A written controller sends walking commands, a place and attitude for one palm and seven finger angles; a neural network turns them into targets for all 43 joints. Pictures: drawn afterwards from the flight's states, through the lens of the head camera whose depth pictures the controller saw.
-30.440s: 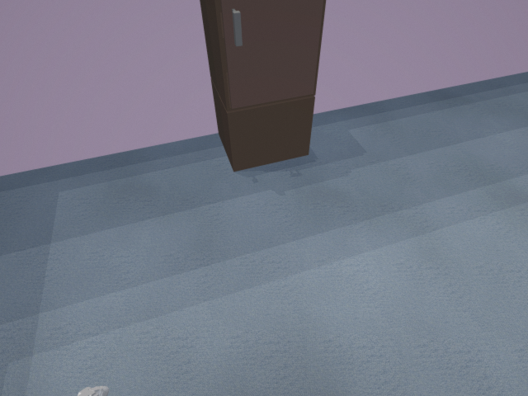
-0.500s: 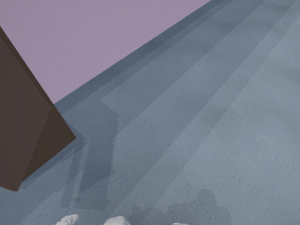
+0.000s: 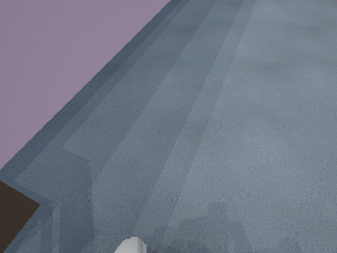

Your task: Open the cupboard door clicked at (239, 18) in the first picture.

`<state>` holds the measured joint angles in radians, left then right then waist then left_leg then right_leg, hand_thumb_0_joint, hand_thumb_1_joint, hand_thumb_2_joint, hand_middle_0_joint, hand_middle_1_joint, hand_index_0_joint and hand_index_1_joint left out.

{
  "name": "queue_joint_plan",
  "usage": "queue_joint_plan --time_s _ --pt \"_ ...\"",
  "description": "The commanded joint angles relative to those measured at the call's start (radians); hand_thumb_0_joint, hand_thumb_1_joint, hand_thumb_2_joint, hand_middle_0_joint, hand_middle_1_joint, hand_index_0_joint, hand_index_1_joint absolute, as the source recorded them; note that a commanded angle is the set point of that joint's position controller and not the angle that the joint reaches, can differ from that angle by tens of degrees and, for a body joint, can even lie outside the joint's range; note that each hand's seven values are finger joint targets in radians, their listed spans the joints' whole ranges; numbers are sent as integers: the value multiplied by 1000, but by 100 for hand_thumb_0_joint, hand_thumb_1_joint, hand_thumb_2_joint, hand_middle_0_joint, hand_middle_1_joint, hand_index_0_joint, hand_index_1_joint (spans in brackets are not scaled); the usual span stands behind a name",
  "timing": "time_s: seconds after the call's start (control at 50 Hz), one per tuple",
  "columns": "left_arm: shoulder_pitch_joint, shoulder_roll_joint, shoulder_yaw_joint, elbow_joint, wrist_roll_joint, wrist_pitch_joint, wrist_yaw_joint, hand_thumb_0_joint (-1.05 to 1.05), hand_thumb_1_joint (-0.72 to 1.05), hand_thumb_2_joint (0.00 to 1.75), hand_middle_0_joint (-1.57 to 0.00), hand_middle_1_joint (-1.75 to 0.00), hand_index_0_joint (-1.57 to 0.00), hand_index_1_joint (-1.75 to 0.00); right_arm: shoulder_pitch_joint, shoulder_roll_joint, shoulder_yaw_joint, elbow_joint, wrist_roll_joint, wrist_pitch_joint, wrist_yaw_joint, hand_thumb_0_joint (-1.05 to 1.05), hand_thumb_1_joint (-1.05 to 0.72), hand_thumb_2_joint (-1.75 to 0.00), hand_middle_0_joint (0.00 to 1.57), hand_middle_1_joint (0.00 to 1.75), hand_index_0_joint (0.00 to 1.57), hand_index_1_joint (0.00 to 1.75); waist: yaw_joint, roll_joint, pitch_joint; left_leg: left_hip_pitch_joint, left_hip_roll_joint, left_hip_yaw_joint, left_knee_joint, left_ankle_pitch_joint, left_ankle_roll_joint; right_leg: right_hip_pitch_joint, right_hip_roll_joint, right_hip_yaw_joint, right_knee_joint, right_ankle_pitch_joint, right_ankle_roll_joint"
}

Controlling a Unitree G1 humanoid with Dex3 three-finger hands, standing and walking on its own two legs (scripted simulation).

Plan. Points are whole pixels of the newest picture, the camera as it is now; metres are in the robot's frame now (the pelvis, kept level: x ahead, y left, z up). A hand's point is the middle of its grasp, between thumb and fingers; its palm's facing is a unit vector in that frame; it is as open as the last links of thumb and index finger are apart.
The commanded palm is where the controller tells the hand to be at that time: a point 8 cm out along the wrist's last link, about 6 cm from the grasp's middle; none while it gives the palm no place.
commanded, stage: walk to a spot facing it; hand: left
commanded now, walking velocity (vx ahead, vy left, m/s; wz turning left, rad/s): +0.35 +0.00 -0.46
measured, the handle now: out of the picture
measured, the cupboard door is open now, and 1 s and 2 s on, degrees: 41 41 41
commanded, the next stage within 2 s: turn to face it in 1.02 s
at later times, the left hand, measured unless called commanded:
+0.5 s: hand (138, 166) +0.39 +0.13 -0.15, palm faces -0.32 -0.93 -0.20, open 7.4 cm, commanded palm none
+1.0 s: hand (152, 153) +0.46 +0.09 -0.19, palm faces -0.26 -0.95 -0.18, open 7.3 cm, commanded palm none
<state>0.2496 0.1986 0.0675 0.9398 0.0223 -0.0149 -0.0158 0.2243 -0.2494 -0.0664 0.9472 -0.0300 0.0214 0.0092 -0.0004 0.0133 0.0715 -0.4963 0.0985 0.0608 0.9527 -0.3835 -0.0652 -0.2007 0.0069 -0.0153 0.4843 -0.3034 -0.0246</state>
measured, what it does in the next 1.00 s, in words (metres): walks ahead, turning right: left foot, then right foot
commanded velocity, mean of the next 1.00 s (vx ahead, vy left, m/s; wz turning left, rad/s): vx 0.35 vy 0.00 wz -0.26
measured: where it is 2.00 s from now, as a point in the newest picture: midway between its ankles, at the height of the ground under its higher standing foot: (209, 179)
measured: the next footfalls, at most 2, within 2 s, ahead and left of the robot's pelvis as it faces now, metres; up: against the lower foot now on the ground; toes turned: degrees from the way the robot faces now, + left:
left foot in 0.14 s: +0.19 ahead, +0.13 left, +0.00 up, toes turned +0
right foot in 0.56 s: +0.31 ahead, -0.17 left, +0.00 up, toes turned -24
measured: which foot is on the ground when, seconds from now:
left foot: up 0.00-0.12, down 0.14-0.56, up 0.58-0.96, down 0.98-1.00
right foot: down 0.00-0.14, up 0.16-0.54, down 0.56-0.98, up 1.00-1.00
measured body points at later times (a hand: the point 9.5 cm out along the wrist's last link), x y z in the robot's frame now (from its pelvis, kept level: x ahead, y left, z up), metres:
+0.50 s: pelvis +0.20 -0.01 +0.00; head +0.24 -0.03 +0.45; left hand +0.40 +0.18 -0.13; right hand +0.06 -0.20 -0.15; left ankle +0.15 +0.13 -0.74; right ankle +0.25 -0.16 -0.71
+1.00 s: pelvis +0.43 -0.09 -0.02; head +0.45 -0.09 +0.43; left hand +0.47 +0.14 -0.18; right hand +0.46 -0.36 -0.15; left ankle +0.55 -0.02 -0.74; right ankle +0.28 -0.15 -0.72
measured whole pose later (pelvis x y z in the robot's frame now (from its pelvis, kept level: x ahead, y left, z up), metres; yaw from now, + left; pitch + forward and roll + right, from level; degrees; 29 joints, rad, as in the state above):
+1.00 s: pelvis +0.43 -0.09 -0.02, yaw -21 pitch -1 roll -1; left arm 0.36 0.19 0.06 1.11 0.01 -0.04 -0.01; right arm 0.12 -0.19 -0.05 0.96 -0.04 -0.07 0.01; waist 0.02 -0.01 0.05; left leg -0.42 0.08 0.12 0.59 -0.13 0.02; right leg -0.11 0.01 -0.07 0.68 -0.48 -0.03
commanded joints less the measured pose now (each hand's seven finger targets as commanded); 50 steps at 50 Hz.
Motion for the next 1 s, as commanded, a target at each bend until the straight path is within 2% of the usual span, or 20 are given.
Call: queue_joint_plan --time_s 0.0,0.04,0.08,0.1,0.12,0.14,0.2,0.26,0.42,0.46,0.5,0.52,0.54,0.58,0.66,0.84,0.88,0.92,0.96,0.98 --pt "25 205 53 -28 5 -31 3 0 90 90 -20 -30 -20 -30 -82 -33 -7 -120 10 -53 8 0 -90 -90 20 30 20 30 15 -152 -26 17 -28 10 -195 79 3 22 -217 260 -224 51 -165" --pt "13 204 56 -21 4 -28 0 0 90 90 -20 -30 -20 -30 -62 -35 -8 -116 11 -64 5 0 -90 -90 20 30 20 30 -2 -145 -23 133 -53 24 -305 108 7 -25 -195 261 -195 14 -148" --pt "-35 177 52 -30 -1 -24 -2 0 90 90 -20 -30 -20 -30 72 -74 -13 -69 10 -80 -10 0 -90 -90 20 30 20 30 -74 -72 -45 385 -57 26 -452 163 16 -154 -136 216 -81 -4 -107" --pt "-26 123 41 -41 -4 -22 -6 0 90 90 -20 -30 -20 -30 197 -151 -32 -29 0 -89 -25 0 -90 -90 20 30 20 30 -123 106 -103 573 65 -139 -536 3 60 -283 -51 155 154 -24 -68" --pt "9 61 24 -61 -14 -21 -16 0 90 90 -20 -30 -20 -30 333 -265 -54 -9 -24 -94 -34 0 -90 -90 20 30 20 30 -157 399 -181 696 370 -532 -690 -182 171 -475 76 -21 533 -299 -6" --pt "-52 98 24 -84 -1 -29 -16 0 90 90 -20 -30 -20 -30 343 -247 -40 -11 -17 -84 -37 0 -90 -90 20 30 20 30 -155 287 -150 631 439 -648 -737 -235 240 -534 11 67 698 -286 -23" --pt "-102 69 30 -60 12 -25 -35 0 90 90 -20 -30 -20 -30 157 -113 -5 -46 -13 -95 -34 0 -90 -90 20 30 20 30 -51 117 23 335 326 -373 -789 -129 184 -534 -100 56 831 -37 -3" --pt "-54 30 17 -41 12 -1 -47 0 90 90 -20 -30 -20 -30 156 -74 6 -16 -3 -111 -39 0 -90 -90 20 30 20 30 -15 149 -61 400 236 -97 -751 192 156 -488 -109 13 701 56 22" --pt "-257 11 0 -94 11 1 -43 0 90 90 -20 -30 -20 -30 264 -63 6 57 -13 -91 -25 0 -90 -90 20 30 20 30 -62 124 -1 405 240 78 -738 319 160 -333 -76 -100 228 95 9" --pt "-237 29 5 -85 10 -3 -39 0 90 90 -20 -30 -20 -30 253 -71 5 63 -14 -85 -24 0 -90 -90 20 30 20 30 -36 109 -10 382 250 100 -690 363 148 -214 -55 -116 170 91 -10" --pt "-36 77 20 -17 12 -16 -30 0 90 90 -20 -30 -20 -30 225 -80 8 68 -5 -80 -22 0 -90 -90 20 30 20 30 69 32 -103 321 190 164 -421 543 106 103 -1 -142 68 98 -46" --pt "141 161 44 39 16 -30 -17 0 90 90 -20 -30 -20 -30 203 -54 14 56 12 -84 -11 0 -90 -90 20 30 20 30 149 -102 -202 103 119 224 -140 456 67 410 -137 32 19 12 -110" --pt "283 277 76 74 5 -34 3 0 90 90 -20 -30 -20 -30 192 13 23 8 28 -87 -10 0 -90 -90 20 30 20 30 182 -354 -303 -170 -44 198 207 -213 21 600 -435 512 -125 84 -233" --pt "151 235 57 47 -17 -26 19 0 90 90 -20 -30 -20 -30 63 -16 4 -2 19 -83 -16 0 -90 -90 20 30 20 30 125 -208 -139 -273 37 -12 382 -108 35 363 -416 470 -207 102 -240" --pt "-17 100 15 21 -5 -49 24 0 90 90 -20 -30 -20 -30 158 37 9 75 1 -47 -11 0 -90 -90 20 30 20 30 -23 -129 -51 -42 77 -5 114 37 15 22 -276 133 -260 260 -166" --pt "68 116 16 94 -1 -72 16 0 90 90 -20 -30 -20 -30 -52 32 4 -9 6 -66 18 0 -90 -90 20 30 20 30 4 -96 -1 -5 23 25 -283 173 35 111 -266 114 -256 257 -154" --pt "66 128 17 102 -5 -68 16 0 90 90 -20 -30 -20 -30 -40 12 2 -2 5 -73 15 0 -90 -90 20 30 20 30 -18 -83 8 102 -10 57 -364 200 45 91 -250 89 -206 299 -131" --pt "58 107 14 96 -10 -63 14 0 90 90 -20 -30 -20 -30 127 -45 -12 55 -4 -85 1 0 -90 -90 20 30 20 30 -98 11 -58 419 -18 34 -463 224 82 -46 -174 15 70 409 -84" --pt "77 46 -2 44 -16 -64 4 0 90 90 -20 -30 -20 -30 368 -208 -42 99 -21 -81 -20 0 -90 -90 20 30 20 30 -154 301 -216 714 398 -520 -642 223 278 -395 31 -72 667 -259 -12" --pt "13 62 2 29 -4 -60 11 0 90 90 -20 -30 -20 -30 318 -186 -36 96 -14 -72 -22 0 -90 -90 20 30 20 30 -142 173 -171 573 408 -505 -686 69 285 -431 -15 9 803 -268 -26"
